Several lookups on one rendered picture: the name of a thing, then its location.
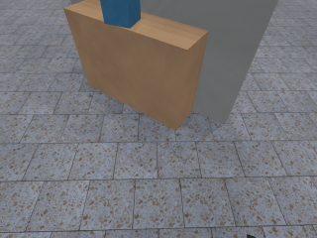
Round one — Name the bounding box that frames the carton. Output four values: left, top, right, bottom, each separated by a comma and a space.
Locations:
100, 0, 141, 29

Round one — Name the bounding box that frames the pedestal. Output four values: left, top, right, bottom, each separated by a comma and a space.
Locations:
63, 0, 209, 131

